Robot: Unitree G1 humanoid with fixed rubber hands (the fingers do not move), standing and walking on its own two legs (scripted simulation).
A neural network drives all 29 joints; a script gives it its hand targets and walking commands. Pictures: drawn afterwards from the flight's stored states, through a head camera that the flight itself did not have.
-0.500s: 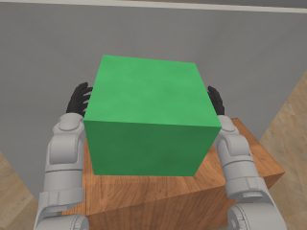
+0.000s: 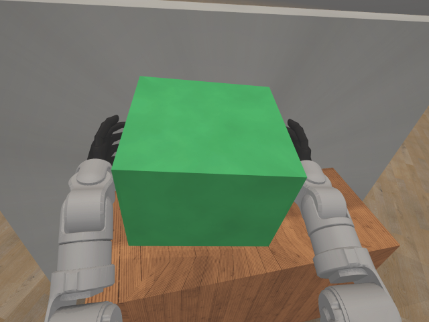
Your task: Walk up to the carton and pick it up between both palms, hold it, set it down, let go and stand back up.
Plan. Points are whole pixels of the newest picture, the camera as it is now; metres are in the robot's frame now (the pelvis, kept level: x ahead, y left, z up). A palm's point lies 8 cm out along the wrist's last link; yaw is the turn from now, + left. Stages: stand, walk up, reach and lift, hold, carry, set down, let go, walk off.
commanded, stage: hold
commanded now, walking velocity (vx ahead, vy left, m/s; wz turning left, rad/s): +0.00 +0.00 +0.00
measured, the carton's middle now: (203, 160) +0.38 +0.01 +0.16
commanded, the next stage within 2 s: none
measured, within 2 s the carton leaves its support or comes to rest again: neither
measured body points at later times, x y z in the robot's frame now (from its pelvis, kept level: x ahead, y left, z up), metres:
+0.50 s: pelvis -0.01 +0.00 +0.00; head -0.05 +0.02 +0.45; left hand +0.37 +0.18 +0.18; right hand +0.37 -0.17 +0.18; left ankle +0.04 +0.12 -0.75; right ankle -0.01 -0.11 -0.75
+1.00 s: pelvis +0.00 +0.00 +0.00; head -0.05 +0.03 +0.45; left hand +0.37 +0.18 +0.18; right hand +0.37 -0.18 +0.17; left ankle +0.04 +0.12 -0.75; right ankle -0.01 -0.11 -0.75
